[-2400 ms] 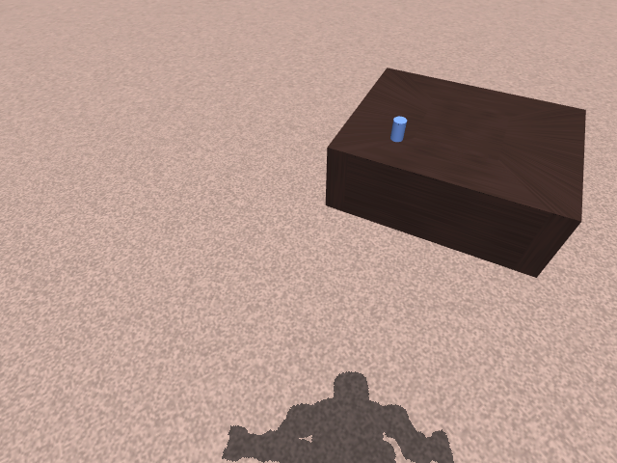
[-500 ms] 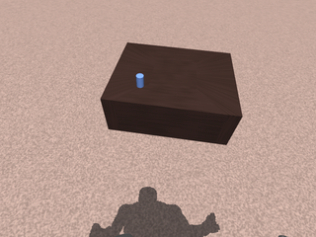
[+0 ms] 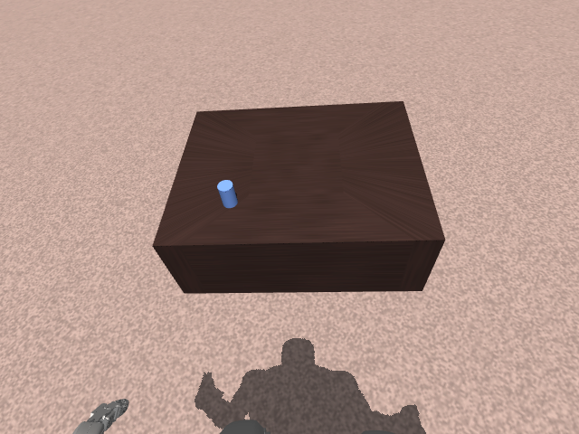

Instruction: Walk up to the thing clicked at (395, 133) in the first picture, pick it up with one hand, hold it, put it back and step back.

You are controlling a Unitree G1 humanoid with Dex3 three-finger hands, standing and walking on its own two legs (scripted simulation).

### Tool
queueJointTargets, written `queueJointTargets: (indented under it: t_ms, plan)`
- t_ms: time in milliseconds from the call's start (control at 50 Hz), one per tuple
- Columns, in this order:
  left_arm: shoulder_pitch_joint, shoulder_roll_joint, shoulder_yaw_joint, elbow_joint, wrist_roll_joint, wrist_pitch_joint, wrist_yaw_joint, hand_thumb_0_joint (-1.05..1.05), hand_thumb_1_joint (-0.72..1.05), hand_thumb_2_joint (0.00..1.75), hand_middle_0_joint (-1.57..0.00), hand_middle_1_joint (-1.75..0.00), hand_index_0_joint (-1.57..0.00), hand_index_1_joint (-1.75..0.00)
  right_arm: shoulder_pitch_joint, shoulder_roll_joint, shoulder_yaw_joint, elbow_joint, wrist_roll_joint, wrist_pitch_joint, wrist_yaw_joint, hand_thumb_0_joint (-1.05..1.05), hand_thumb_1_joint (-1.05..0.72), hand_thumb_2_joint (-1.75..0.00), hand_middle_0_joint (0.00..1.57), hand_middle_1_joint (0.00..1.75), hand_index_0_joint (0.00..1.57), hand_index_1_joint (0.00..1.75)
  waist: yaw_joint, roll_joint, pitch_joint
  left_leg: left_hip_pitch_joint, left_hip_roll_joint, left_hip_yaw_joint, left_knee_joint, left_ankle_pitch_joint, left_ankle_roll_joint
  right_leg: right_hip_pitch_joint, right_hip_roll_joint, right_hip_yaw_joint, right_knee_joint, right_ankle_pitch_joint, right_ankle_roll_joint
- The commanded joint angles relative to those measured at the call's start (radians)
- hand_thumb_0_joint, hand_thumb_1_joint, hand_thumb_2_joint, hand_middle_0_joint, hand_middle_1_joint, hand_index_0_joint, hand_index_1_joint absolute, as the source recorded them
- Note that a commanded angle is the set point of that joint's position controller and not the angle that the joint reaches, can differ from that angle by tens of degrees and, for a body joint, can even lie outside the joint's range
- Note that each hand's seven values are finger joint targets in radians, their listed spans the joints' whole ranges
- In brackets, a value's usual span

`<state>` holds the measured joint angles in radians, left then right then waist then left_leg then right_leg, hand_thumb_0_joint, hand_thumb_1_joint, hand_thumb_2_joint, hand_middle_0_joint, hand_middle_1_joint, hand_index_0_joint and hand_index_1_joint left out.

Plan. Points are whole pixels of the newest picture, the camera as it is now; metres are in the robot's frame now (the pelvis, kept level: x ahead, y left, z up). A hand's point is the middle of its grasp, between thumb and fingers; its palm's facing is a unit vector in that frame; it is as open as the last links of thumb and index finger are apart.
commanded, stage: walk up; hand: left
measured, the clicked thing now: (227, 194) +0.88 +0.27 -0.39
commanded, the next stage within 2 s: none
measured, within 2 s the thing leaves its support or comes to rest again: neither
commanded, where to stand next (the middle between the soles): +0.38 +0.06 m, yaw -1 degrees
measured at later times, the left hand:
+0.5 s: hand (116, 367) +0.25 +0.33 -0.14, palm faces -0.11 -0.93 -0.36, open 7.3 cm
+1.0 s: hand (131, 302) +0.38 +0.35 -0.16, palm faces -0.04 -0.91 -0.41, open 7.3 cm
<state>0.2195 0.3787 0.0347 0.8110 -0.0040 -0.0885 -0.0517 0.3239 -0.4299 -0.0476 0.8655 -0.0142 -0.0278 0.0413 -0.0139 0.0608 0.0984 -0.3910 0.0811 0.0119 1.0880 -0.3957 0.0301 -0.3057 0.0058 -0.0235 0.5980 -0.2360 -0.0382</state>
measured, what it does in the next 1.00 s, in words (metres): walks ahead: left foot, then right foot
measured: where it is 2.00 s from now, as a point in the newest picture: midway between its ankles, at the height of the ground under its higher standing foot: (295, 390)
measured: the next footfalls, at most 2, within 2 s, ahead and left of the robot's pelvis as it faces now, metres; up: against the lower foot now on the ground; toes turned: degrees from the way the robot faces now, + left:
left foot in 0.24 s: +0.23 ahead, +0.17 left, +0.00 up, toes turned +5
right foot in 0.62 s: +0.36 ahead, -0.07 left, +0.00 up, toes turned -3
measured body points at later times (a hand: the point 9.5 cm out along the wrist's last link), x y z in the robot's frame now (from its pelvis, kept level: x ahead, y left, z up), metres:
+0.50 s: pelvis +0.18 +0.06 +0.01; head +0.20 +0.07 +0.46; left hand +0.26 +0.38 -0.11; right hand +0.21 -0.27 -0.09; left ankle +0.19 +0.17 -0.73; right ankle +0.25 -0.09 -0.69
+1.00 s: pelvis +0.31 +0.08 -0.02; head +0.33 +0.08 +0.43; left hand +0.38 +0.40 -0.13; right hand +0.39 -0.24 -0.13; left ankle +0.39 +0.20 -0.73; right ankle +0.32 -0.07 -0.72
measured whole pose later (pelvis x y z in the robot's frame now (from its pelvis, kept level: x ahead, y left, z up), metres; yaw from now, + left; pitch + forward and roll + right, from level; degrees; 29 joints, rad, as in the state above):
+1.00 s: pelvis +0.31 +0.08 -0.02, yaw -2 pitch -3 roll +0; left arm 0.23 0.42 0.02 0.91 0.00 -0.02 0.00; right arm 0.21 -0.40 -0.05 0.92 -0.01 -0.02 0.02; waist 0.03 0.00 0.11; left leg -0.41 0.05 0.05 0.72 -0.25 0.00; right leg -0.34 -0.07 0.01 0.80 -0.45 0.00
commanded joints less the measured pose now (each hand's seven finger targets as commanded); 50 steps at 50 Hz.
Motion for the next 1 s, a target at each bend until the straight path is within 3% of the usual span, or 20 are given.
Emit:
queueJointTargets:
  t_ms: [0, 120, 200, 220, 240, 260, 300, 360, 460, 560, 580, 600, 620, 640, 740, 840, 900, 920, 940, 980]
  plan:
    - [0.068, 0.302, 0.098, -0.053, 0.002, -0.021, 0.027, 0.00, 0.90, 0.90, -0.20, -0.30, -0.20, -0.30, 0.067, -0.189, -0.069, -0.061, -0.005, -0.024, 0.011, 0.00, -0.90, -0.90, 0.20, 0.30, 0.20, 0.30, 0.018, -0.208, -0.042, -0.129, 0.045, -0.014, -0.123, 0.091, -0.022, 0.049, -0.222, 0.257, -0.318, -0.055, -0.193]
    - [0.071, 0.322, 0.101, -0.060, 0.012, -0.024, 0.021, 0.00, 0.90, 0.90, -0.20, -0.30, -0.20, -0.30, -0.046, -0.173, -0.081, -0.089, -0.015, -0.046, 0.032, 0.00, -0.90, -0.90, 0.20, 0.30, 0.20, 0.30, 0.039, -0.198, -0.035, -0.005, 0.034, 0.019, -0.403, 0.176, -0.029, -0.037, -0.225, 0.224, -0.300, -0.218, -0.174]
    - [0.049, 0.274, 0.072, -0.060, 0.021, -0.013, 0.021, 0.00, 0.90, 0.90, -0.20, -0.30, -0.20, -0.30, 0.097, -0.201, -0.106, -0.036, -0.020, -0.065, 0.018, 0.00, -0.90, -0.90, 0.20, 0.30, 0.20, 0.30, -0.069, -0.085, -0.102, 0.354, -0.046, 0.073, -0.514, 0.123, 0.003, -0.198, -0.169, 0.151, -0.041, -0.136, -0.108]
    - [0.086, 0.218, 0.053, -0.060, 0.017, -0.011, 0.022, 0.00, 0.90, 0.90, -0.20, -0.30, -0.20, -0.30, 0.174, -0.259, -0.122, -0.023, -0.024, -0.074, 0.007, 0.00, -0.90, -0.90, 0.20, 0.30, 0.20, 0.30, -0.103, 0.103, -0.130, 0.457, 0.053, -0.100, -0.642, -0.082, 0.045, -0.291, -0.089, 0.067, 0.234, -0.097, -0.073]
    - [0.110, 0.174, 0.042, -0.066, -0.001, -0.010, 0.026, 0.00, 0.90, 0.90, -0.20, -0.30, -0.20, -0.30, 0.184, -0.339, -0.136, -0.050, -0.023, -0.080, 0.004, 0.00, -0.90, -0.90, 0.20, 0.30, 0.20, 0.30, -0.095, 0.274, -0.121, 0.502, 0.330, -0.602, -0.875, -0.320, 0.165, -0.489, 0.063, -0.019, 0.488, -0.262, -0.012]
    - [0.088, 0.278, 0.065, -0.038, 0.013, -0.003, 0.044, 0.00, 0.90, 0.90, -0.20, -0.30, -0.20, -0.30, 0.144, -0.354, -0.138, -0.064, 0.005, -0.075, 0.006, 0.00, -0.90, -0.90, 0.20, 0.30, 0.20, 0.30, -0.083, 0.148, -0.086, 0.425, 0.399, -0.688, -0.869, -0.319, 0.253, -0.484, -0.014, 0.093, 0.577, -0.314, -0.018]
    - [0.093, 0.285, 0.063, -0.004, 0.005, -0.006, 0.039, 0.00, 0.90, 0.90, -0.20, -0.30, -0.20, -0.30, 0.062, -0.279, -0.110, -0.082, 0.007, -0.070, -0.005, 0.00, -0.90, -0.90, 0.20, 0.30, 0.20, 0.30, -0.035, 0.028, -0.026, 0.301, 0.307, -0.447, -0.843, -0.111, 0.223, -0.414, -0.058, 0.126, 0.570, -0.205, -0.014]
    - [0.147, 0.254, 0.062, 0.034, 0.001, -0.002, 0.022, 0.00, 0.90, 0.90, -0.20, -0.30, -0.20, -0.30, 0.023, -0.250, -0.088, -0.081, 0.007, -0.072, -0.010, 0.00, -0.90, -0.90, 0.20, 0.30, 0.20, 0.30, 0.000, 0.112, -0.044, 0.232, 0.204, -0.184, -0.785, 0.210, 0.185, -0.273, -0.095, 0.053, 0.394, -0.149, 0.012]
    - [0.077, 0.224, 0.066, -0.001, 0.011, 0.006, 0.003, 0.00, 0.90, 0.90, -0.20, -0.30, -0.20, -0.30, 0.026, -0.269, -0.088, -0.105, 0.003, -0.065, -0.003, 0.00, -0.90, -0.90, 0.20, 0.30, 0.20, 0.30, -0.018, 0.122, -0.040, 0.206, 0.198, -0.129, -0.784, 0.203, 0.210, -0.192, -0.087, -0.017, 0.165, -0.069, 0.024]
    - [0.179, 0.227, 0.085, 0.046, 0.014, -0.012, 0.019, 0.00, 0.90, 0.90, -0.20, -0.30, -0.20, -0.30, -0.029, -0.225, -0.069, -0.135, 0.011, -0.039, 0.003, 0.00, -0.90, -0.90, 0.20, 0.30, 0.20, 0.30, 0.065, 0.015, -0.094, 0.047, 0.132, -0.037, -0.546, 0.190, 0.130, 0.163, 0.001, -0.072, -0.040, 0.070, 0.007]
    - [0.231, 0.264, 0.101, 0.055, 0.017, -0.019, 0.029, 0.00, 0.90, 0.90, -0.20, -0.30, -0.20, -0.30, -0.009, -0.185, -0.052, -0.140, 0.012, -0.037, 0.002, 0.00, -0.90, -0.90, 0.20, 0.30, 0.20, 0.30, 0.094, -0.078, -0.131, -0.037, 0.078, 0.012, -0.386, 0.199, 0.097, 0.303, -0.005, -0.023, -0.085, 0.015, -0.013]
    - [0.295, 0.351, 0.130, 0.057, 0.026, -0.027, 0.042, 0.00, 0.90, 0.90, -0.20, -0.30, -0.20, -0.30, 0.022, -0.109, -0.029, -0.155, 0.015, -0.040, 0.002, 0.00, -0.90, -0.90, 0.20, 0.30, 0.20, 0.30, 0.122, -0.327, -0.145, -0.215, -0.034, 0.083, -0.086, 0.045, 0.038, 0.394, -0.236, 0.345, -0.216, -0.159, -0.081]
    - [0.258, 0.403, 0.128, 0.015, 0.017, -0.032, 0.048, 0.00, 0.90, 0.90, -0.20, -0.30, -0.20, -0.30, 0.031, -0.137, -0.032, -0.148, 0.010, -0.026, -0.006, 0.00, -0.90, -0.90, 0.20, 0.30, 0.20, 0.30, 0.103, -0.288, -0.119, -0.316, -0.086, 0.013, 0.042, -0.148, 0.009, 0.348, -0.446, 0.687, -0.361, -0.296, -0.202]
    - [0.211, 0.393, 0.117, 0.004, 0.003, -0.025, 0.046, 0.00, 0.90, 0.90, -0.20, -0.30, -0.20, -0.30, -0.004, -0.220, -0.061, -0.133, 0.002, -0.013, -0.014, 0.00, -0.90, -0.90, 0.20, 0.30, 0.20, 0.30, 0.085, -0.158, -0.064, -0.296, -0.025, -0.073, 0.086, -0.169, 0.008, 0.236, -0.463, 0.687, -0.346, -0.314, -0.258]
    - [0.073, 0.315, 0.090, -0.023, 0.013, -0.019, 0.054, 0.00, 0.90, 0.90, -0.20, -0.30, -0.20, -0.30, 0.076, -0.192, -0.066, -0.042, 0.005, -0.008, -0.002, 0.00, -0.90, -0.90, 0.20, 0.30, 0.20, 0.30, 0.017, -0.245, -0.029, -0.138, 0.027, -0.038, -0.108, -0.009, -0.015, 0.034, -0.272, 0.224, -0.254, 0.052, -0.187]
    - [0.020, 0.281, 0.062, -0.011, 0.013, 0.003, 0.062, 0.00, 0.90, 0.90, -0.20, -0.30, -0.20, -0.30, 0.014, -0.135, -0.053, -0.010, 0.011, -0.008, -0.017, 0.00, -0.90, -0.90, 0.20, 0.30, 0.20, 0.30, 0.014, -0.242, -0.108, 0.113, -0.023, 0.048, -0.377, 0.170, -0.031, -0.069, -0.229, 0.085, -0.081, 0.351, -0.153]
    - [-0.014, 0.222, 0.033, -0.010, -0.003, 0.033, 0.065, 0.00, 0.90, 0.90, -0.20, -0.30, -0.20, -0.30, 0.020, -0.172, -0.061, 0.022, 0.004, -0.023, -0.037, 0.00, -0.90, -0.90, 0.20, 0.30, 0.20, 0.30, -0.022, -0.106, -0.130, 0.265, -0.027, 0.016, -0.542, 0.339, 0.000, -0.175, -0.163, 0.056, 0.080, 0.129, -0.066]
    - [0.003, 0.173, 0.018, -0.007, -0.011, 0.043, 0.064, 0.00, 0.90, 0.90, -0.20, -0.30, -0.20, -0.30, -0.001, -0.230, -0.069, 0.013, -0.006, -0.029, -0.042, 0.00, -0.90, -0.90, 0.20, 0.30, 0.20, 0.30, -0.008, 0.048, -0.145, 0.255, 0.138, -0.203, -0.625, 0.346, 0.042, -0.208, -0.082, 0.007, 0.180, -0.043, -0.013]
    - [0.053, 0.198, 0.023, 0.027, -0.019, 0.061, 0.074, 0.00, 0.90, 0.90, -0.20, -0.30, -0.20, -0.30, -0.077, -0.282, -0.068, -0.011, 0.011, -0.028, -0.043, 0.00, -0.90, -0.90, 0.20, 0.30, 0.20, 0.30, 0.014, 0.118, -0.158, 0.129, 0.282, -0.407, -0.715, 0.190, 0.171, -0.117, -0.019, 0.006, 0.244, -0.276, 0.012]
    - [0.055, 0.229, 0.032, 0.088, -0.007, 0.068, 0.074, 0.00, 0.90, 0.90, -0.20, -0.30, -0.20, -0.30, -0.183, -0.251, -0.054, -0.014, 0.011, -0.018, -0.044, 0.00, -0.90, -0.90, 0.20, 0.30, 0.20, 0.30, 0.044, 0.066, -0.115, 0.019, 0.237, -0.354, -0.720, 0.046, 0.175, -0.034, -0.051, 0.034, 0.240, -0.312, 0.006]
